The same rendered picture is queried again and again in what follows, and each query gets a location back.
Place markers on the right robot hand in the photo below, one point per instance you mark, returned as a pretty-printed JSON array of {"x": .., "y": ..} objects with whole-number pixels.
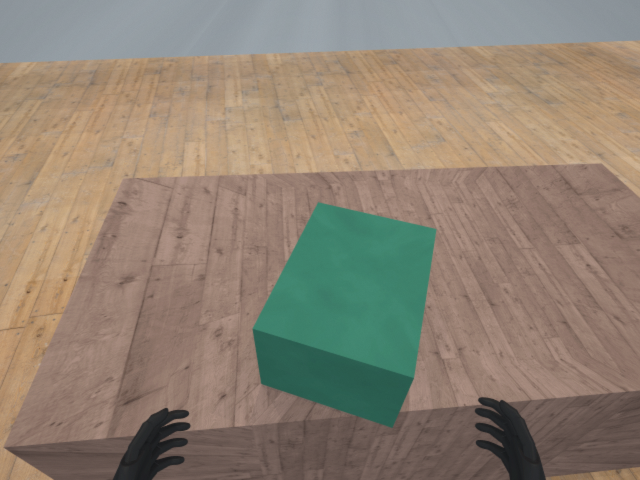
[{"x": 519, "y": 455}]

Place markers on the carton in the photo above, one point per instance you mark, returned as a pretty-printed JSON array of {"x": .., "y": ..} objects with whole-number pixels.
[{"x": 342, "y": 324}]

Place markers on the pedestal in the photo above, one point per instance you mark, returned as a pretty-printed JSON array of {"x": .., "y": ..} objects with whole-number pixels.
[{"x": 533, "y": 298}]

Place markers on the left robot hand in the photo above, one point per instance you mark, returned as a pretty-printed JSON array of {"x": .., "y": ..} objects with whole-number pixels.
[{"x": 139, "y": 462}]

